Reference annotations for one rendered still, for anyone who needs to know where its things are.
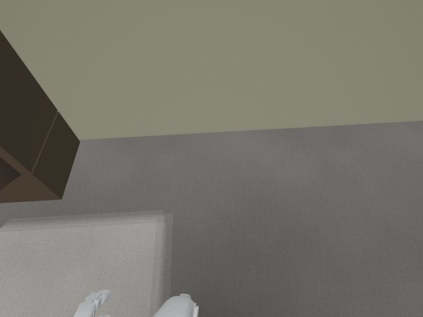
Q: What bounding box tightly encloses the cupboard door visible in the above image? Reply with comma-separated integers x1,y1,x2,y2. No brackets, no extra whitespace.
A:
0,157,21,190

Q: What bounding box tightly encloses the robot left hand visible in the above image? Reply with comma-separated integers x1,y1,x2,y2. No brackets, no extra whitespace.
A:
72,290,111,317

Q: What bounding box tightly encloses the left robot thigh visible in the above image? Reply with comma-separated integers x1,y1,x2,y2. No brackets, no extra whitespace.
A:
152,296,199,317

